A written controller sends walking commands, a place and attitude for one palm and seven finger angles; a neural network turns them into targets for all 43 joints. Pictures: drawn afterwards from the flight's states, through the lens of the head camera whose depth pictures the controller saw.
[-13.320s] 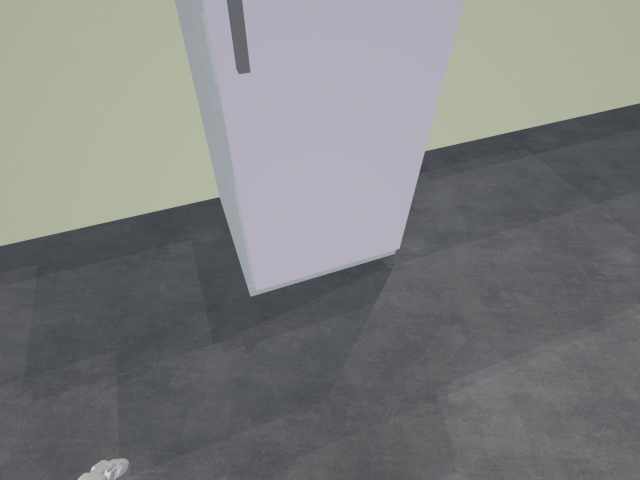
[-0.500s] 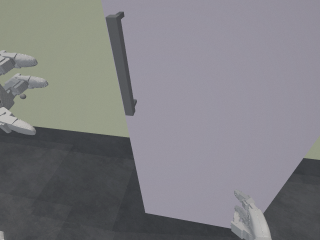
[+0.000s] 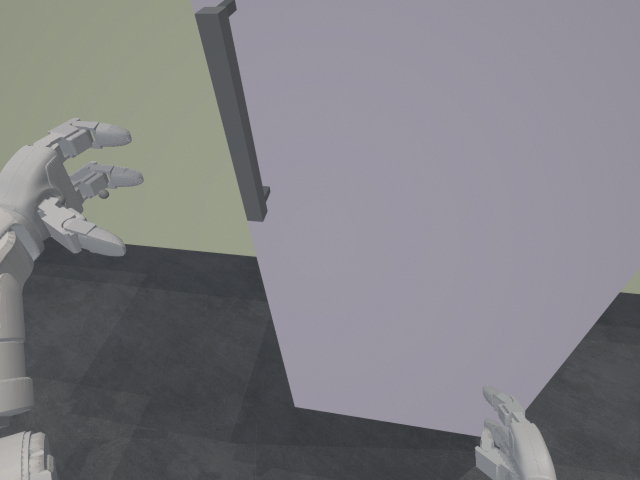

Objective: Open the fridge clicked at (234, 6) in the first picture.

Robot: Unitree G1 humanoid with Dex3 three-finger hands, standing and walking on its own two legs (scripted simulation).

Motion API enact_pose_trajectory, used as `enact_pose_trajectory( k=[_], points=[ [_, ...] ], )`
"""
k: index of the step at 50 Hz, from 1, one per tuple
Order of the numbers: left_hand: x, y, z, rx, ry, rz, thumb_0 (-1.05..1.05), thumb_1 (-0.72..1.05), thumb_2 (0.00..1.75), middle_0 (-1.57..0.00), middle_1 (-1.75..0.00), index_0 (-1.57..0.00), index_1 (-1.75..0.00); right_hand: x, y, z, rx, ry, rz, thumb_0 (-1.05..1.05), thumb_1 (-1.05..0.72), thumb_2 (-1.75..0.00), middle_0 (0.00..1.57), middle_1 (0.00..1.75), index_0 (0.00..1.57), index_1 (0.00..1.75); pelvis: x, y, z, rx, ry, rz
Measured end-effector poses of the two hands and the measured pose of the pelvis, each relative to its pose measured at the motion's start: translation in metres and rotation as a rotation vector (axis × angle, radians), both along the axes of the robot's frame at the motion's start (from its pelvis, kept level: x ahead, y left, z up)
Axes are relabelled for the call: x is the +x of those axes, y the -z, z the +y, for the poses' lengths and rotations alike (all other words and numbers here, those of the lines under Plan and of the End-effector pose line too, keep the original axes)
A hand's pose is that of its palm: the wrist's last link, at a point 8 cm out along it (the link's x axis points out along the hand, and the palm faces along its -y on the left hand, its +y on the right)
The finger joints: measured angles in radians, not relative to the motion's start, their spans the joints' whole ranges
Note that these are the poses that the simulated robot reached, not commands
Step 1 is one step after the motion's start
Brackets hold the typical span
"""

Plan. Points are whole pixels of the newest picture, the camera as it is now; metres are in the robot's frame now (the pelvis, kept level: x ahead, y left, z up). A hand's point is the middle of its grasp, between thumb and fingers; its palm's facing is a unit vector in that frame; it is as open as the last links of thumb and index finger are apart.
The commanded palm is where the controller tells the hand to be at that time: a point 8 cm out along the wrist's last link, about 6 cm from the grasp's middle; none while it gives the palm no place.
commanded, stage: move the hooked fingers beside the handle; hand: left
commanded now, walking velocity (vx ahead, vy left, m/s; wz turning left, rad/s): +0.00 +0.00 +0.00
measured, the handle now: (244, 124) +0.44 +0.13 +0.25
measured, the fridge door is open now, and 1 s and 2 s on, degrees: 0 0 0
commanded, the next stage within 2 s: none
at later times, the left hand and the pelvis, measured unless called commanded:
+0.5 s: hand (154, 152) +0.37 +0.21 +0.27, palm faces -0.05 -1.00 -0.06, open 14.0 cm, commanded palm +0.34 +0.26 +0.26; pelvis +0.01 +0.00 +0.00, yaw -1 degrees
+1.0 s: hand (180, 157) +0.40 +0.20 +0.24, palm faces -0.03 -1.00 -0.07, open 14.0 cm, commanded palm +0.37 +0.25 +0.26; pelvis +0.00 -0.01 +0.00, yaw -1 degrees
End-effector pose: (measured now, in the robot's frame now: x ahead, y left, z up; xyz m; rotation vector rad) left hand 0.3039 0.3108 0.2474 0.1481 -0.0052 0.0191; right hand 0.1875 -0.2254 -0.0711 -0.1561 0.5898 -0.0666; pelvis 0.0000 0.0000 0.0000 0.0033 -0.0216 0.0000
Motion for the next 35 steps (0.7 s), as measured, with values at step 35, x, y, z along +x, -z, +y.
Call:
enact_pose_trajectory(
  k=[35],
  points=[
    [0.049, 0.0, -0.046, -0.056, 0.04, -0.065, -0.01, -0.5, 0.3, -0.3, -1.2, -0.3, -1.2, -0.014, 0.006, -0.02, -0.021, 0.071, 0.065, 0.01, -0.9, -0.9, 0.2, 0.3, 0.2, 0.3, 0.008, -0.001, -0.006, 0.006, 0.015, 0.007]
  ],
)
